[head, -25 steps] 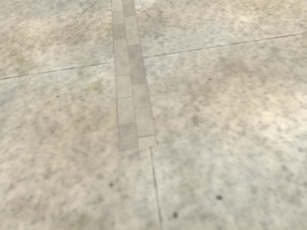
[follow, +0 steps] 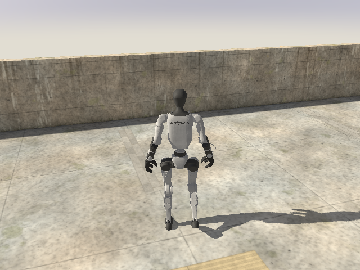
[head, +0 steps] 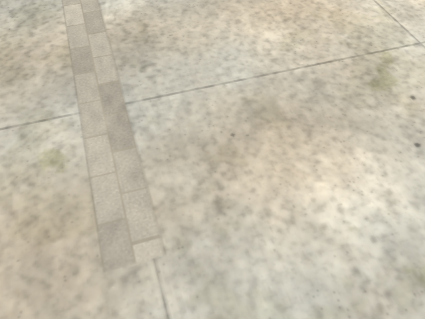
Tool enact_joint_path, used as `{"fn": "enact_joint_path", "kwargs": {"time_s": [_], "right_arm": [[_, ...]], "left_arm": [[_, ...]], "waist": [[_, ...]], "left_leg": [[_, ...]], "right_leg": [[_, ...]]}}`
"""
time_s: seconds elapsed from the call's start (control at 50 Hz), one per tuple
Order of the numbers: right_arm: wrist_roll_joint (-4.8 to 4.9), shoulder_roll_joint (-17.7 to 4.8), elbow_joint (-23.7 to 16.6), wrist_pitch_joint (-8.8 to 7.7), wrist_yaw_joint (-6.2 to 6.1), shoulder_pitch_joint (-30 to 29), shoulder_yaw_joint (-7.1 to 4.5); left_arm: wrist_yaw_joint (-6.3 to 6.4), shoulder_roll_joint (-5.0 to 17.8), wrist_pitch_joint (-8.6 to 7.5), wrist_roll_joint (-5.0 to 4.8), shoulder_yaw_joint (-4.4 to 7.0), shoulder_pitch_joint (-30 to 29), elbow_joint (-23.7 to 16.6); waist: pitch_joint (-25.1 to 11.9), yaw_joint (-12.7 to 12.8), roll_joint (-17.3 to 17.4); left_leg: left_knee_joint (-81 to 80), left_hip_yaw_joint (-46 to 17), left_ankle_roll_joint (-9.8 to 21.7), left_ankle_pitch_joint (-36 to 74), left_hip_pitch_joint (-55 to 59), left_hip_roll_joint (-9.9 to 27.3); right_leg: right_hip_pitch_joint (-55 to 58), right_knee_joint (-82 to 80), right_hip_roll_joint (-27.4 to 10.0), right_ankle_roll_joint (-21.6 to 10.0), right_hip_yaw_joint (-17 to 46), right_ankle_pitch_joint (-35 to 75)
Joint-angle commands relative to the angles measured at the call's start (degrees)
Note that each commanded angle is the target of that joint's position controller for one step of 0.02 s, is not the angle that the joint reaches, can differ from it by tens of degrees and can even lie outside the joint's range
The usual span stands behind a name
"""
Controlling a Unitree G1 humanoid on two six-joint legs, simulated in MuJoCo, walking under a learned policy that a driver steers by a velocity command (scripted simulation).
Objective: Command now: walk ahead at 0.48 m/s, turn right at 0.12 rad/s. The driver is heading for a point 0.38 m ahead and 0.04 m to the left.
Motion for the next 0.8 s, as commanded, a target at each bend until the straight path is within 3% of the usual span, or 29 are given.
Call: {"fn": "enact_joint_path", "kwargs": {"time_s": [0.02, 0.1, 0.16, 0.24, 0.28, 0.3, 0.32, 0.34, 0.36, 0.38, 0.4, 0.42, 0.44, 0.48, 0.52, 0.58, 0.64, 0.68, 0.7, 0.72, 0.74, 0.76, 0.78, 0.8], "right_arm": [[-0.18, -5.9, -1.9, -0.48, -0.5, 1.2, -0.91], [0.7, -8.9, -1.1, -0.5, -1.26, 2.7, -1.48], [1.29, -9.8, -0.5, -0.06, -1.55, 5.7, -1.5], [1.89, -10.9, 1.3, 1.09, -1.69, 10.4, -1.67], [1.49, -11.5, 1.6, 2.14, -2.02, 10.2, -1.8], [1.41, -12.0, 1.4, 2.63, -2.23, 9.1, -1.85], [1.16, -10.9, 1.0, 2.88, -2.4, 9.0, -1.37], [-0.49, -7.9, -0.8, 2.74, -2.56, 9.7, -0.12], [-0.48, -1.0, 0.4, 2.07, -1.77, 20.4, 2.14], [0.65, -8.0, 2.4, 1.75, -1.58, 18.8, 0.52], [2.08, -9.8, 0.2, 1.73, -1.53, 12.7, -0.09], [1.69, -8.8, -0.6, 2.0, -2.0, 9.0, 0.18], [0.98, -8.5, -0.7, 2.68, -2.42, 7.3, -0.04], [0.63, -6.3, 0.0, 4.59, -2.92, 9.8, 0.14], [0.22, -4.5, 0.3, 5.67, -3.47, 10.6, 0.61], [-0.39, -4.7, -0.1, 6.49, -3.79, 7.3, 0.76], [-0.34, -5.8, -0.5, 7.17, -3.67, 4.1, 0.27], [-1.08, -5.6, -0.4, 7.04, -3.57, 3.2, 0.19], [-1.63, -6.4, -0.8, 6.88, -3.66, 2.5, 0.11], [-1.5, -9.3, -1.6, 6.64, -3.95, 1.7, -0.29], [-0.59, -11.4, -1.2, 6.64, -4.08, -1.0, -0.79], [-0.28, -7.8, -1.0, 6.47, -3.63, -2.1, -0.26], [-0.64, -5.9, -0.7, 6.1, -3.37, -2.3, 0.3], [-0.83, -5.8, -0.3, 5.68, -3.2, -2.7, 0.45]], "left_arm": [[-0.28, 4.3, -0.79, 0.44, 1.32, -0.8, -4.8], [-0.59, 2.7, -0.82, 1.44, 0.29, -7.6, -7.5], [-1.51, 1.6, -1.41, 1.01, -0.47, -14.5, -9.1], [-2.57, 3.2, -1.58, 0.41, -0.26, -19.8, -11.4], [-2.91, 4.9, -1.75, 1.03, 0.43, -18.0, -11.4], [-2.89, 6.4, -1.88, 1.55, 1.24, -13.1, -10.1], [-2.65, 8.6, -1.97, 2.08, 2.33, -5.7, -7.8], [-2.07, 12.6, -1.81, 3.21, 3.2, 2.2, -6.5], [-2.29, 15.8, -1.29, 3.28, 3.33, 3.0, -5.9], [-2.54, 10.8, -0.64, 2.36, 2.37, 3.9, -6.4], [-2.48, 9.1, -0.5, 1.93, 1.54, -1.0, -6.8], [-2.36, 7.6, -0.49, 1.83, 1.01, -5.2, -6.9], [-2.37, 6.0, -0.49, 1.87, 0.51, -8.3, -6.9], [-2.49, 4.7, -0.99, 3.12, 0.15, -11.4, -6.2], [-2.5, 5.1, -1.4, 3.41, 0.23, -14.1, -5.4], [-1.79, 6.4, -0.71, 3.0, 0.49, -14.2, -3.5], [-1.4, 6.3, 0.38, 2.63, 0.14, -13.7, -1.6], [-1.34, 4.7, 0.9, 2.16, -0.59, -13.7, -0.6], [-1.36, 3.2, 0.98, 2.36, -1.16, -11.8, 0.5], [-1.32, 2.6, 1.0, 3.09, -1.34, -9.3, 1.1], [-1.09, 2.1, 1.22, 2.96, -1.3, -5.1, 1.8], [-0.62, 3.1, 1.68, 3.16, -1.29, -7.4, 2.1], [-0.27, 4.2, 2.14, 2.74, -0.94, -9.2, 1.9], [0.09, 4.1, 2.54, 2.48, -0.9, -9.5, 2.3]], "waist": [[-1.3, -0.2, 7.5], [1.1, -0.9, 5.7], [1.8, -3.3, 5.4], [2.6, -4.4, 5.6], [1.0, -2.4, 6.4], [-2.3, 0.7, 7.0], [-7.3, 4.3, 6.2], [-15.9, 6.4, 0.0], [-25.9, 1.8, -15.7], [-28.9, 4.8, -8.1], [-19.4, 4.0, -6.2], [-13.9, 2.5, -1.8], [-10.1, 1.0, -0.4], [-9.2, -2.6, -2.3], [-8.7, -4.2, -3.3], [-9.7, -3.2, -4.2], [-7.2, -2.3, -3.6], [-4.7, -2.9, -2.4], [-3.4, -2.7, -0.7], [-2.5, -0.6, 3.8], [-2.2, 3.3, 11.1], [-1.4, 1.5, 10.7], [-0.7, 0.9, 9.4], [-0.8, 0.8, 8.7]], "left_leg": [[-15.3, -18.6, 11.7, 3.0, 9.2, 16.3], [-18.1, -11.0, 11.6, 11.7, 6.7, 14.8], [-18.1, -6.0, 9.3, 13.0, 5.7, 12.1], [-15.4, -7.0, 8.1, 13.9, 13.8, 15.9], [-9.3, -6.5, 6.2, 26.1, 17.9, 16.2], [-2.7, -5.2, 4.7, 35.7, 18.4, 14.9], [7.0, -3.4, 2.6, 39.2, 15.9, 11.9], [23.2, -1.5, -0.2, 22.0, 5.1, 8.2], [44.9, -2.9, -3.7, -25.7, -14.0, -1.0], [50.2, -11.1, -3.4, -28.5, -15.2, 0.4], [50.6, -9.4, -3.2, -26.0, -19.4, 3.1], [47.2, -7.3, -3.5, -22.0, -19.5, 5.7], [43.7, -6.7, -4.0, -19.3, -17.9, 7.3], [37.9, -6.7, -4.6, -14.9, -8.1, 8.7], [29.4, -5.4, -5.3, -12.9, -2.9, 8.4], [19.3, -4.5, -5.3, -4.8, 1.4, 7.7], [12.9, -4.0, -4.1, -1.0, 3.9, 7.2], [5.0, -3.1, -2.7, 2.7, 7.9, 6.4], [1.0, -5.3, -1.8, 6.8, 9.4, 8.2], [-0.7, -9.1, -0.3, 12.5, 9.6, 12.0], [-1.0, -9.9, 1.8, 3.6, 5.0, 12.6], [-2.9, -9.3, 1.2, -5.4, -0.2, 10.7], [-3.4, -8.4, -0.2, -6.7, -1.8, 9.6], [-2.9, -7.6, -1.2, -3.5, -1.6, 8.8]], "right_leg": [[-12.5, -2.8, -6.2, 0.2, 1.7, 3.2], [-13.8, -16.9, -6.6, 2.2, -1.0, 13.3], [-8.7, -29.4, -3.7, 2.2, -4.1, 24.0], [-9.1, -35.9, -2.4, 0.6, -3.4, 24.3], [-5.6, -38.2, -0.6, -0.9, -3.9, 21.2], [1.4, -39.6, 1.3, -2.0, -5.3, 22.0], [12.4, -40.9, 1.8, -3.6, -6.1, 28.2], [29.5, -36.3, -8.4, -6.9, 3.4, 47.5], [47.8, -37.5, -24.4, -18.7, 26.4, 55.6], [45.2, -40.1, -21.8, -17.5, 28.3, 51.5], [38.3, -41.0, -19.5, -15.3, 19.2, 52.3], [30.5, -42.7, -16.6, -13.5, 14.3, 52.6], [23.5, -44.9, -14.8, -12.8, 11.0, 51.3], [13.2, -48.5, -12.6, -12.2, 6.7, 50.3], [7.7, -50.1, -11.5, -12.5, 2.8, 50.1], [6.8, -51.5, -10.5, -11.7, 0.9, 40.5], [4.9, -52.7, -10.1, -10.1, 2.0, 19.9], [2.8, -51.5, -7.6, -7.1, 1.9, 5.9], [2.1, -50.2, -5.8, -4.5, 1.5, 1.8], [1.7, -46.6, -2.5, -1.9, -0.4, -1.5], [4.2, -46.1, 1.1, 0.0, -3.8, -0.2], [9.5, -44.7, 1.2, 1.1, -4.9, 3.7], [11.2, -44.0, 0.8, 0.9, -4.7, 6.1], [12.0, -43.6, 0.3, 0.5, -4.3, 8.2]]}}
